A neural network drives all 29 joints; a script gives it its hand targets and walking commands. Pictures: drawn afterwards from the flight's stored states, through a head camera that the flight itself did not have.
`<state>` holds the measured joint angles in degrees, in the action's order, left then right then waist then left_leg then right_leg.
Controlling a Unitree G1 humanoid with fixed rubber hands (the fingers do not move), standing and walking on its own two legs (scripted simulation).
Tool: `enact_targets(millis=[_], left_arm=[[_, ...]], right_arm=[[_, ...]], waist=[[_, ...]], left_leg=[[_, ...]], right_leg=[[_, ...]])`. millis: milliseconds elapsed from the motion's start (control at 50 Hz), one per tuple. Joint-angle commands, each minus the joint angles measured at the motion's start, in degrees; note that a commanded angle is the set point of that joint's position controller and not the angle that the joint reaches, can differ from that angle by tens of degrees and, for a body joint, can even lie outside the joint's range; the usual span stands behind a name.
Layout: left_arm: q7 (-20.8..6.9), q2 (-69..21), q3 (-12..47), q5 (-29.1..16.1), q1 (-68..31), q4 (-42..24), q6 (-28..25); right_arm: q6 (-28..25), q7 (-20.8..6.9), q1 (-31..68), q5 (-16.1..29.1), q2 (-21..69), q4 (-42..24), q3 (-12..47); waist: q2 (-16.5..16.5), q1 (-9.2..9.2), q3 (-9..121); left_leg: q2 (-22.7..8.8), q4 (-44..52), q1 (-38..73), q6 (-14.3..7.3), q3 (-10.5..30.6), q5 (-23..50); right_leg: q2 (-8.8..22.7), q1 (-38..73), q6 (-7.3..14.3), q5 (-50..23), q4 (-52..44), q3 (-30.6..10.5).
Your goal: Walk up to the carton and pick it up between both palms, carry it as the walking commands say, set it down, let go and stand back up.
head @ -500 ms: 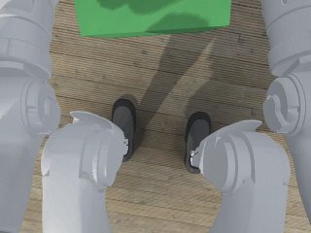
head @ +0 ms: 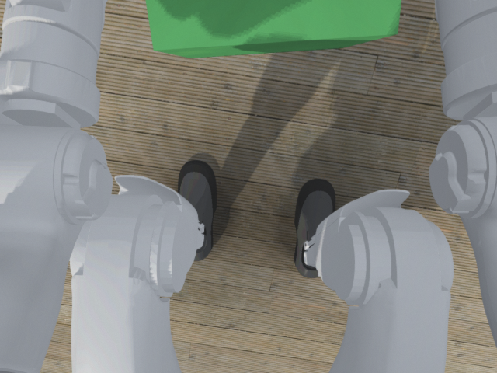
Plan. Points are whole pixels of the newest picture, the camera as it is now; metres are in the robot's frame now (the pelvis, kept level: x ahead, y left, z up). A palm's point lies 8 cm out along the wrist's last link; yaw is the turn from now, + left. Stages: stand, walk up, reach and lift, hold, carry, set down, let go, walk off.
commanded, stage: reach and lift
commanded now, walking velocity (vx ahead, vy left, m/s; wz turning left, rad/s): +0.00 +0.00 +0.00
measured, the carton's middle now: out of the picture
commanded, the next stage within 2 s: none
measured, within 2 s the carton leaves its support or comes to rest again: neither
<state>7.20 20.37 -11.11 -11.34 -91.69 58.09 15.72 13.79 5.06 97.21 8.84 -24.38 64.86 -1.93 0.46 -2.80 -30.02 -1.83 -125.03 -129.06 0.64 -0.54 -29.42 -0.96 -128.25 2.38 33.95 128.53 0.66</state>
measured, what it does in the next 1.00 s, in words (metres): rises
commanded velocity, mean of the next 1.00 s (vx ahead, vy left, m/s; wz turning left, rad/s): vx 0.00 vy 0.00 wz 0.00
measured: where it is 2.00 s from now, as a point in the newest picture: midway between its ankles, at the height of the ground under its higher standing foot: (253, 234)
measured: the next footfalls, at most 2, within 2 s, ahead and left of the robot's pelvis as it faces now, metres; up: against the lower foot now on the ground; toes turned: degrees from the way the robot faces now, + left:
none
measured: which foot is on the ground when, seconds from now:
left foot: down 0.00-1.00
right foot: down 0.00-1.00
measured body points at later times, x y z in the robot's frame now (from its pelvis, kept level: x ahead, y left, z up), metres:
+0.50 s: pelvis -0.01 +0.00 +0.03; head +0.38 -0.01 +0.25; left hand +0.57 +0.19 -0.13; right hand +0.60 -0.15 -0.13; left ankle +0.13 +0.13 -0.33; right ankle +0.11 -0.11 -0.33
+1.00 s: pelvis -0.02 +0.01 +0.07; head +0.34 +0.00 +0.31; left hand +0.54 +0.18 -0.06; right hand +0.58 -0.15 -0.06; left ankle +0.13 +0.13 -0.33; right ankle +0.11 -0.11 -0.33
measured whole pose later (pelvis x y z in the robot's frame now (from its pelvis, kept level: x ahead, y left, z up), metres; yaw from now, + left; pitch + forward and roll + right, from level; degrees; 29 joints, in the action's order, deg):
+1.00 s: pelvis -0.02 +0.01 +0.07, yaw -3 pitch +28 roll +1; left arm 19.9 11.0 -19.0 -4.0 -84.0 39.6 26.3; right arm 23.7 4.8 93.0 4.9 -22.3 55.4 -6.7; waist -0.7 -4.6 -30.1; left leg -1.1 -113.6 -114.2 1.2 0.9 -27.6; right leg -3.5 -113.8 0.3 29.8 115.5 0.0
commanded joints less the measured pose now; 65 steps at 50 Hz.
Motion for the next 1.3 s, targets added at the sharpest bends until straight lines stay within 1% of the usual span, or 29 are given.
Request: enact_targets(millis=[0,80,160,180,200,320,380,440,460,520,540,600,680,720,760,800,820,840,900,940,1000,1020,1060,1080,1120,1180,1200,1220,1280], left_arm=[[-14.9,-48.5,16.2,-7.1,-43.9,-27.8,-3.5],[-14.8,-49.7,14.5,-4.6,-45.2,-24.6,-2.0],[-15.7,-48.4,8.9,-1.2,-42.2,-19.8,-0.8],[-15.4,-46.8,9.9,-0.8,-43.3,-26.4,-1.0],[-15.6,-45.6,10.5,-1.9,-46.9,-29.9,-1.4],[-16.9,-48.0,9.9,1.0,-44.7,-25.7,0.4],[-17.7,-47.2,12.2,-1.8,-46.9,-34.5,0.8],[-17.5,-50.1,17.2,-5.1,-45.1,-37.5,2.4],[-17.8,-49.5,15.9,-5.1,-45.3,-36.2,3.3],[-18.3,-54.5,17.0,-2.4,-41.0,-30.7,4.9],[-18.7,-53.4,14.7,-1.1,-39.7,-28.0,4.9],[-19.5,-55.7,14.0,-0.9,-37.2,-27.4,4.8],[-17.8,-54.4,20.2,-5.4,-51.3,-38.8,3.4],[-17.5,-54.4,14.7,0.1,-45.6,-29.5,4.4],[-17.2,-58.9,17.5,-1.0,-44.8,-32.4,4.9],[-17.0,-59.4,16.2,-0.1,-41.6,-28.5,5.6],[-16.8,-58.8,19.8,-3.7,-46.4,-39.7,5.0],[-16.7,-58.5,21.0,-3.5,-47.5,-39.2,5.6],[-17.0,-58.0,18.7,-1.7,-43.1,-39.3,6.8],[-17.5,-59.3,16.8,0.5,-39.3,-31.5,7.6],[-17.2,-57.9,19.0,-1.0,-43.0,-41.8,7.1],[-17.6,-58.4,18.7,-2.0,-41.3,-36.4,7.6],[-18.2,-58.3,15.0,1.6,-36.8,-28.5,8.1],[-18.3,-62.1,17.5,-0.4,-36.9,-31.2,8.2],[-18.7,-58.9,13.6,2.1,-34.8,-29.1,7.9],[-18.4,-59.9,18.1,0.0,-40.3,-38.8,7.9],[-18.5,-58.6,16.5,1.9,-38.9,-36.8,8.2],[-18.5,-61.2,18.4,-0.3,-40.0,-37.3,8.5],[-18.4,-63.4,19.4,-1.2,-38.0,-36.9,9.1]], right_arm=[[-1.9,-14.4,42.2,11.4,54.3,-30.7,17.6],[-0.3,-15.1,39.5,9.0,56.7,-26.7,14.0],[1.1,-16.4,42.7,9.3,60.0,-25.1,14.5],[1.2,-16.4,44.3,10.7,61.5,-28.1,15.1],[2.6,-16.4,39.6,9.0,63.3,-23.4,14.7],[3.9,-18.0,33.9,5.7,64.8,-17.9,9.9],[3.8,-17.0,41.2,7.6,64.8,-30.6,13.9],[4.2,-15.5,41.0,9.0,64.1,-39.0,16.6],[4.8,-15.1,43.2,10.0,64.5,-38.5,17.3],[4.9,-16.0,42.3,7.5,63.4,-38.2,13.4],[4.9,-16.0,42.0,7.1,62.9,-36.1,13.1],[5.5,-16.1,38.0,4.9,65.9,-34.8,11.7],[5.7,-17.0,34.9,4.6,64.2,-30.9,7.8],[6.2,-17.9,29.9,0.7,63.8,-19.9,1.7],[5.3,-18.5,35.4,2.6,63.7,-28.7,5.2],[5.6,-18.9,36.9,3.3,64.2,-29.9,7.9],[5.8,-18.5,39.6,7.1,65.8,-36.6,11.9],[6.4,-18.3,35.5,6.4,64.2,-33.2,11.6],[7.5,-17.6,35.3,5.4,67.1,-35.0,12.3],[7.1,-17.4,36.1,3.7,65.9,-32.8,9.0],[7.7,-17.5,35.2,8.0,69.9,-36.3,14.9],[7.6,-16.8,37.0,5.9,68.7,-36.3,12.6],[7.6,-16.6,35.6,4.2,69.0,-31.5,9.9],[7.0,-16.7,39.0,5.5,68.7,-38.8,12.6],[8.5,-17.2,31.0,2.6,70.2,-27.7,8.5],[8.4,-17.5,33.1,5.1,71.2,-34.2,11.8],[9.1,-17.8,28.9,4.4,73.3,-29.0,10.9],[8.9,-17.9,30.0,3.8,70.8,-31.2,9.9],[7.8,-17.3,34.9,5.6,70.8,-38.9,13.8]], waist=[[-6.1,-6.8,111.4],[-3.9,-7.63,107.4],[-9.1,-11.96,103.1],[-8.1,-13.23,109.8],[-10.8,-12.52,108.5],[-5.5,-11.9,108.3],[-10.5,-10.87,125.5],[-7.1,-9.5,142.8],[-7.7,-12.38,141.6],[-4.6,-8.35,132.9],[-4.2,-9.79,129.9],[-6.9,-7.88,129.8],[0.5,-2.72,136.8],[1.3,-4.51,122.1],[1.3,-3.17,131.6],[0.2,-5.98,133.1],[-1.1,-5.84,147.7],[2.2,-5.22,148.2],[-3.7,-6.75,147.6],[-2.9,-6.04,140.0],[-2.8,-9.23,151.7],[-5.6,-5.85,146.7],[-4.4,-8.34,136.5],[-4.5,-7.07,143.1],[-6.3,-7.66,133.6],[-3.2,-7.2,147.6],[-3.9,-8.11,145.8],[-4.0,-4.55,147.1],[-3.4,-6.65,152.4]], left_leg=[[5.5,5.8,51.0,-0.8,-3.8,30.9],[5.4,8.7,49.9,-0.5,-4.8,23.3],[4.8,9.5,45.7,-1.8,-5.6,19.1],[4.6,9.4,48.3,-1.9,-5.8,21.7],[5.0,9.4,44.5,-1.6,-6.1,20.8],[4.7,11.6,48.2,-0.6,-5.7,20.7],[5.6,10.5,48.9,-1.4,-5.8,26.5],[6.6,10.9,58.7,-0.4,-6.0,33.8],[6.4,11.1,52.5,0.0,-7.3,30.4],[6.5,14.1,54.1,-0.5,-5.1,26.2],[6.0,13.5,52.0,-0.7,-5.7,24.2],[6.8,14.9,47.9,-0.6,-6.5,24.2],[6.2,16.2,63.4,1.3,-4.1,28.2],[6.7,18.6,55.2,1.3,-4.7,18.7],[6.8,18.6,64.5,1.2,-3.5,22.4],[6.8,18.8,66.5,1.1,-4.1,24.6],[7.6,17.3,70.7,0.9,-4.6,30.8],[7.4,17.8,74.5,1.9,-4.6,32.1],[8.0,18.7,65.0,1.2,-5.7,27.2],[7.9,20.3,60.8,0.7,-4.9,24.7],[8.4,19.7,68.2,0.8,-6.3,28.7],[8.5,21.2,63.3,0.3,-5.1,25.3],[8.3,22.1,54.3,-0.1,-6.2,18.3],[8.5,22.3,58.9,-0.1,-6.1,21.4],[8.3,23.8,51.2,-0.5,-6.2,15.8],[8.8,24.4,62.4,0.4,-6.0,22.5],[8.7,24.4,63.3,0.3,-6.1,22.1],[8.7,24.3,64.8,0.6,-4.8,22.3],[9.4,25.0,67.6,0.7,-4.8,25.3]], right_leg=[[-4.4,52.2,-1.4,-30.7,-9.2,0.7],[-5.4,47.1,-1.5,-22.9,-11.3,2.1],[-5.3,46.4,-2.6,-18.4,-14.0,1.2],[-5.4,50.1,-2.9,-21.4,-13.5,1.5],[-5.5,51.9,-2.9,-23.3,-13.6,0.5],[-6.2,46.6,-2.6,-20.5,-14.3,1.6],[-6.4,61.6,-2.7,-31.7,-13.1,1.0],[-7.1,67.2,-2.6,-37.2,-12.9,1.3],[-6.9,71.3,-2.1,-36.7,-13.9,-0.3],[-6.2,60.3,-2.1,-28.4,-15.7,1.9],[-6.1,58.1,-2.0,-26.1,-16.6,1.2],[-6.4,62.6,-2.4,-29.4,-18.0,1.6],[-6.7,53.3,-1.8,-25.0,-17.8,3.8],[-6.7,44.3,-1.1,-15.6,-20.1,4.1],[-6.5,46.5,-0.8,-17.0,-19.9,4.8],[-7.0,46.1,-1.6,-17.3,-20.4,4.8],[-7.2,56.4,-1.9,-25.2,-20.2,3.9],[-7.3,54.7,-1.7,-24.7,-19.7,4.2],[-7.3,62.4,-2.1,-26.1,-20.8,3.6],[-7.1,57.6,-2.2,-23.8,-21.2,3.6],[-7.4,65.5,-2.3,-28.0,-22.0,2.5],[-7.7,65.1,-2.5,-26.6,-22.9,3.1],[-6.8,62.9,-2.6,-22.1,-23.0,2.4],[-6.9,66.4,-2.4,-24.7,-24.4,2.1],[-6.8,62.8,-2.8,-20.2,-25.6,2.0],[-7.7,67.7,-2.5,-25.2,-26.1,2.3],[-7.6,66.3,-2.8,-24.3,-26.1,2.3],[-7.8,65.0,-2.4,-23.5,-27.0,2.6],[-8.2,67.2,-2.4,-25.8,-27.0,2.3]])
